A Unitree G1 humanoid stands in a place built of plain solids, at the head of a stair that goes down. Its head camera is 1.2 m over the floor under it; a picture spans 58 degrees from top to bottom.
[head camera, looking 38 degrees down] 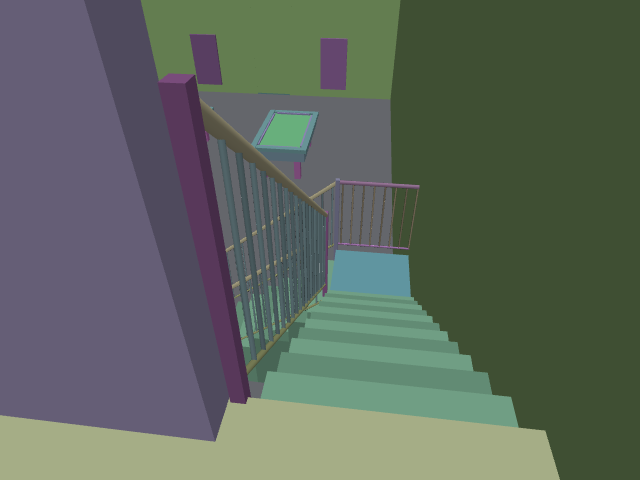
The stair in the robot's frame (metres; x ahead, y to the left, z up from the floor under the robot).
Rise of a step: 0.18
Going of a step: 0.22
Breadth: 0.88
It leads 7 degrees to the right of straight ahead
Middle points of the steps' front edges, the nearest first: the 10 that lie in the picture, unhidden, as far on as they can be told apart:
0.70 -0.21 0.00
0.92 -0.24 -0.18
1.14 -0.27 -0.35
1.37 -0.29 -0.53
1.59 -0.32 -0.71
1.81 -0.35 -0.89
2.03 -0.37 -1.06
2.26 -0.40 -1.24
2.48 -0.43 -1.42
2.70 -0.46 -1.59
